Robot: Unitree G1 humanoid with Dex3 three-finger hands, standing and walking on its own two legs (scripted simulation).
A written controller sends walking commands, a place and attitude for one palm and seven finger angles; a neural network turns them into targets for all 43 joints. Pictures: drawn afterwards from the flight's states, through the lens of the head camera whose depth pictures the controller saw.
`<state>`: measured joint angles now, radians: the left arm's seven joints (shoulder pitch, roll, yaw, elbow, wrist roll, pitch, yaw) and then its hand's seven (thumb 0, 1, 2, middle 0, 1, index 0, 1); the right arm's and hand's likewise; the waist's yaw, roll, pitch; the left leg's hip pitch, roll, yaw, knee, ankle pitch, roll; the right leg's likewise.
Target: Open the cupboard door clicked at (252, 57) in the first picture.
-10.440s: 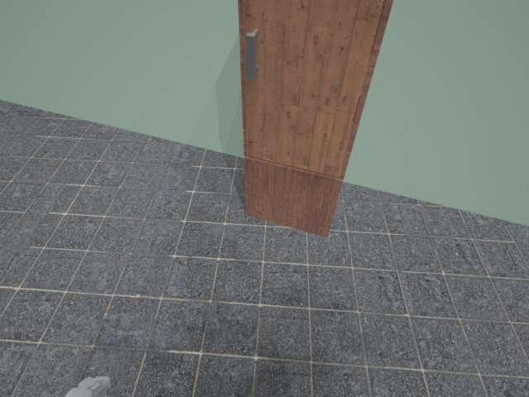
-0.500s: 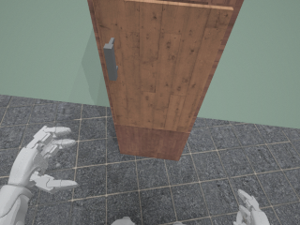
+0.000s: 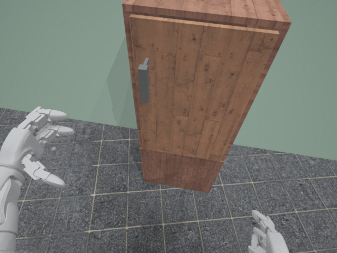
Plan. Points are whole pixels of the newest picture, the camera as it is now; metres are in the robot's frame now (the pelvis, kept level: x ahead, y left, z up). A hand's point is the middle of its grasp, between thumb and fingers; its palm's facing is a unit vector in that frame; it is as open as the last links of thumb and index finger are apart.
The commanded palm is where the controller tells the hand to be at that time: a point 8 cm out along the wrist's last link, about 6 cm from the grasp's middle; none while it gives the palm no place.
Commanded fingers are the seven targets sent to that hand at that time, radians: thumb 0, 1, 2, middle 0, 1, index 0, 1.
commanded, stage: raise the hand with hooked fingers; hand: left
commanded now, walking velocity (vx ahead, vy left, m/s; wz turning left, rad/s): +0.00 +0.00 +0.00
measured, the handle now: (145, 80) +0.57 +0.13 +0.09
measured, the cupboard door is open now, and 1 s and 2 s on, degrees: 0 0 0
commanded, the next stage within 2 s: move the hooked fingers beside the handle in 0.50 s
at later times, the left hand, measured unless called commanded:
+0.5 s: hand (68, 151) +0.29 +0.24 +0.11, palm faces -0.04 -1.00 -0.05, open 14.0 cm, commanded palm +0.26 +0.29 +0.11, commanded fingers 0.00 -0.50 0.30 -0.30 -1.20 -0.30 -1.20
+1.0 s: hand (89, 124) +0.36 +0.23 +0.10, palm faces -0.09 -1.00 -0.01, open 14.0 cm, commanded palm +0.34 +0.28 +0.10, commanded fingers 0.00 -0.50 0.30 -0.30 -1.20 -0.30 -1.20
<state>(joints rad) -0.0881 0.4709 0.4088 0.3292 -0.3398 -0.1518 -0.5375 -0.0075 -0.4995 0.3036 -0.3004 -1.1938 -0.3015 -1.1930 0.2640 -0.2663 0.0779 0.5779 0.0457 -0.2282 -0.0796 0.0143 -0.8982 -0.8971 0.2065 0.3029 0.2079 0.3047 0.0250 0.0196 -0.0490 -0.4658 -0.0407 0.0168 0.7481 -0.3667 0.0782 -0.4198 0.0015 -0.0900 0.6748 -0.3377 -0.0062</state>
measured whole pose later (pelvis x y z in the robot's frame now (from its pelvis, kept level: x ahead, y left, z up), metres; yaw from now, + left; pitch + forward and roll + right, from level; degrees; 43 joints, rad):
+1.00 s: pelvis -0.01 -0.04 +0.00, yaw -1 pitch +8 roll -1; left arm -0.42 0.55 0.44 0.77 -0.31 -0.20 -0.60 -0.01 -0.50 0.30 -0.30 -1.20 -0.30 -1.20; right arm 0.29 -0.31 0.06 0.61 0.06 -0.17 -0.09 0.01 -0.90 -0.90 0.20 0.30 0.21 0.30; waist -0.04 0.02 -0.05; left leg -0.55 0.00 0.02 0.76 -0.36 0.03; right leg -0.52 0.04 -0.09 0.72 -0.34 -0.06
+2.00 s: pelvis +0.00 -0.02 -0.02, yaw -3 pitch +16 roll -2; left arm -0.91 0.66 0.43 1.21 -0.13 -0.33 -0.44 -0.01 -0.50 0.30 -0.30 -1.20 -0.30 -1.20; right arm 0.41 -0.31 0.06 0.64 0.02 0.01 -0.05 0.01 -0.90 -0.90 0.20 0.30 0.21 0.30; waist -0.16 0.01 -0.06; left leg -0.74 0.00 0.04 0.85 -0.39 0.05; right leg -0.71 0.04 -0.07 0.78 -0.35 -0.03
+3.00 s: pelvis +0.02 -0.01 -0.02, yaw -3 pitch +19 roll -4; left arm -0.96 0.70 0.44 1.24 -0.12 -0.32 -0.45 -0.01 -0.50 0.30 -0.30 -1.20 -0.30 -1.20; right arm 0.39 -0.29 0.07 0.60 0.01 0.10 -0.03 0.00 -0.90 -0.90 0.21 0.30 0.21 0.30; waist -0.17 0.01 -0.08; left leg -0.80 0.01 0.02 0.90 -0.43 0.06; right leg -0.75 0.05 -0.08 0.78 -0.37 -0.02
